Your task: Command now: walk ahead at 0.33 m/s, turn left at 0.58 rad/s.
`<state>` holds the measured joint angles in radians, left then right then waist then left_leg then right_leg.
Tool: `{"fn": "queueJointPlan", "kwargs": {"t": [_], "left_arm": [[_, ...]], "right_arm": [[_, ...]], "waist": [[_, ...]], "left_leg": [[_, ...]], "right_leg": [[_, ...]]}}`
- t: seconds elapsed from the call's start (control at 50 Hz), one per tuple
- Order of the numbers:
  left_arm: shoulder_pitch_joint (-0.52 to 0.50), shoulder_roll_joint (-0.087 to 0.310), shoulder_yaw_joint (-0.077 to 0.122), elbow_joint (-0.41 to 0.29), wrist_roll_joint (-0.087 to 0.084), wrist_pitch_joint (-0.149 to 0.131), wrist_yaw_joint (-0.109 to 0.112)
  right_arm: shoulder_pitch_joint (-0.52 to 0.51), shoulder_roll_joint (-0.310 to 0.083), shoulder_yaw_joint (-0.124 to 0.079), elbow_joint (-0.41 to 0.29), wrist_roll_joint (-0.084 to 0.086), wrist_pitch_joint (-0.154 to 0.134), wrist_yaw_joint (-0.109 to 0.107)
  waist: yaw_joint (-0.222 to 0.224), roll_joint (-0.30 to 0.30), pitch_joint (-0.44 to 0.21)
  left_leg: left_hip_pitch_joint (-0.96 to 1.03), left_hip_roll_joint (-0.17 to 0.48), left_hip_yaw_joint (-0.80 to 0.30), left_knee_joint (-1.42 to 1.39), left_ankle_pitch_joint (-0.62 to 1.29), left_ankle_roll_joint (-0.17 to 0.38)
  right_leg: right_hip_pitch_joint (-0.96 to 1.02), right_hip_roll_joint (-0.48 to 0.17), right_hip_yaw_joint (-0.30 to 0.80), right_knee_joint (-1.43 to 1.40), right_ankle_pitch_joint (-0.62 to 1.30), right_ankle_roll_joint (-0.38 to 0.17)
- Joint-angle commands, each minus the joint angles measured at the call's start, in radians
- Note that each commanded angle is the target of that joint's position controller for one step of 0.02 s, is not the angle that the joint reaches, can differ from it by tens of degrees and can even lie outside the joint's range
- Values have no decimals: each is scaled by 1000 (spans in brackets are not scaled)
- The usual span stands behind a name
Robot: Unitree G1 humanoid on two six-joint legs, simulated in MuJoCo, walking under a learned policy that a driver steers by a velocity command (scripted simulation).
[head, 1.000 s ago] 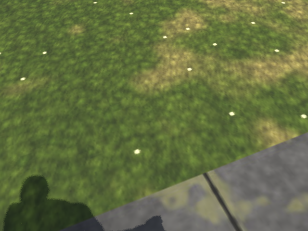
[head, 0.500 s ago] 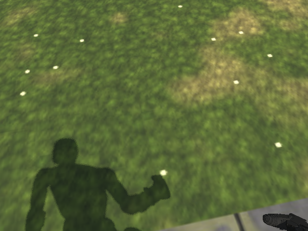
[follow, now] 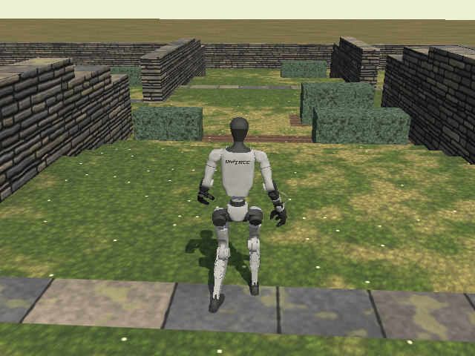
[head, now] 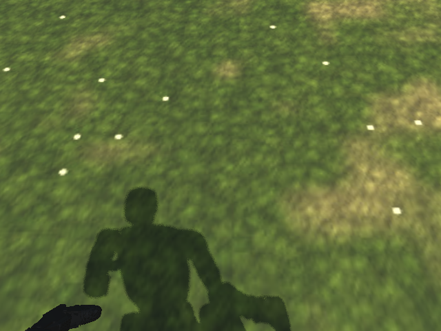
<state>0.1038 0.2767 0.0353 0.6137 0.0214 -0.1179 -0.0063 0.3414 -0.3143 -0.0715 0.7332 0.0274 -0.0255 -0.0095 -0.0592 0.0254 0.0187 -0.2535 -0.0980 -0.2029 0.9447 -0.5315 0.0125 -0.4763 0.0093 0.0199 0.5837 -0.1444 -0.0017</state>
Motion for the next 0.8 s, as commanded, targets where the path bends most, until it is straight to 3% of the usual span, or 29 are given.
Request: {"fn": "queueJointPlan", "kwargs": {"t": [0.02, 0.04, 0.08, 0.12, 0.18, 0.26, 0.36, 0.38, 0.4, 0.42, 0.44, 0.46, 0.48, 0.5, 0.52, 0.58, 0.62, 0.64, 0.68, 0.72, 0.78, 0.8], "left_arm": [[187, 137, 52, -43, 1, 17, 10], [140, 113, 43, -40, 0, 26, 10], [95, 105, 40, -18, 1, 31, 10], [73, 124, 49, 1, 3, 31, 14], [63, 156, 65, 24, -8, 45, 28], [27, 177, 72, 43, -23, 67, 34], [35, 210, 89, 69, -57, 80, 18], [33, 205, 88, 75, -66, 83, 18], [74, 179, 81, 95, -64, 82, 15], [106, 136, 64, 85, -28, 79, 11], [110, 90, 37, 43, 12, 80, 13], [60, 149, 55, 65, -7, 89, 10], [42, 156, 57, 62, -32, 99, 9], [54, 139, 54, 83, -31, 105, 17], [50, 139, 54, 92, -21, 113, 25], [125, 85, 36, 136, -26, 130, 21], [91, 75, 25, 131, -28, 134, 20], [76, 96, 29, 123, -30, 137, 21], [66, 131, 38, 111, -35, 143, 21], [74, 130, 41, 109, -34, 146, 19], [114, 113, 40, 116, -22, 145, 10], [114, 156, 50, 105, -14, 143, 11]], "right_arm": [[-11, -146, -27, -107, 0, -2, -7], [-53, -142, -31, -118, -9, 11, -10], [-48, -99, -32, -122, -4, 38, -9], [-55, -54, -23, -133, -2, 56, -10], [-108, -37, -17, -154, -14, 66, -3], [-176, -40, -19, -172, -14, 69, 22], [-233, -66, -39, -217, -11, 82, 46], [-207, -65, -43, -212, -13, 80, 46], [-147, -97, -58, -195, -20, 75, 36], [-68, -202, -85, -197, -27, 69, 13], [-90, -269, -84, -221, -51, 61, 3], [-76, -172, -56, -207, -45, 46, 8], [-118, -142, -41, -196, -40, 33, 10], [-169, -103, -30, -186, -30, 28, 9], [-217, -73, -17, -183, -24, 29, 5], [-287, -25, 5, -153, -55, 22, 0], [-273, -40, 1, -124, -63, 18, -2], [-266, -65, -6, -112, -62, 21, -5], [-263, -105, -17, -97, -53, 31, -13], [-270, -115, -22, -86, -41, 41, -22], [-266, -102, -27, -63, -17, 51, -34], [-243, -81, -27, -55, -17, 50, -39]], "waist": [[116, -154, -183], [100, -106, -125], [58, -143, -61], [49, -176, -49], [57, -146, -90], [69, -139, -90], [76, -144, -68], [57, -131, -75], [35, -78, -108], [21, 107, -187], [45, 298, -242], [-11, 140, -294], [12, 115, -227], [38, 65, -199], [52, 61, -174], [103, 99, -173], [71, 110, -151], [60, 112, -138], [51, 116, -107], [56, 109, -79], [84, 73, -57], [72, -19, -45]], "left_leg": [[-486, 79, 44, 430, 13, -50], [-458, 106, 69, 399, 49, -60], [-375, 144, 108, 305, 88, -66], [-355, 141, 144, 218, 132, -81], [-348, 161, 150, 69, 239, -84], [-239, 159, 193, -119, 368, -61], [-175, 133, 246, -319, 310, -2], [-100, 110, 260, -418, 363, 21], [41, 82, 246, -520, 492, 55], [276, 252, 22, -530, 921, 129], [385, 507, -320, -529, 1098, 373], [327, 493, -267, -542, 1056, 393], [274, 436, -154, -539, 991, 338], [241, 377, -82, -547, 878, 271], [190, 351, -41, -560, 822, 236], [37, 290, 98, -582, 829, 213], [31, 302, 103, -595, 733, 219], [33, 320, 86, -600, 677, 228], [36, 354, 51, -604, 573, 236], [38, 371, 38, -594, 520, 226], [29, 340, 89, -520, 472, 155], [-6, 281, 150, -420, 387, 89]], "right_leg": [[586, -401, 468, -191, 238, -204], [478, -351, 332, -191, 381, -191], [322, -282, 173, -237, 440, -171], [288, -275, 101, -285, 476, -197], [342, -310, 43, -299, 498, -219], [329, -299, -66, -303, 401, -196], [397, -328, -90, -194, 367, -156], [382, -308, -109, -126, 379, -132], [334, -252, -151, 1, 375, -87], [147, -172, -203, 241, 115, -6], [-131, -27, -153, 525, -551, 73], [-126, -53, 7, 634, -562, 79], [-142, -72, 17, 640, -501, 71], [-145, -93, 21, 578, -444, 66], [-114, -106, 24, 514, -385, 75], [116, -94, -3, 338, -269, 99], [167, -90, -11, 217, -234, 97], [172, -83, -18, 191, -227, 92], [157, -71, -32, 172, -235, 77], [148, -62, -52, 142, -232, 54], [206, -49, -59, -36, -81, -7], [231, -101, 40, -122, 113, -52]]}}
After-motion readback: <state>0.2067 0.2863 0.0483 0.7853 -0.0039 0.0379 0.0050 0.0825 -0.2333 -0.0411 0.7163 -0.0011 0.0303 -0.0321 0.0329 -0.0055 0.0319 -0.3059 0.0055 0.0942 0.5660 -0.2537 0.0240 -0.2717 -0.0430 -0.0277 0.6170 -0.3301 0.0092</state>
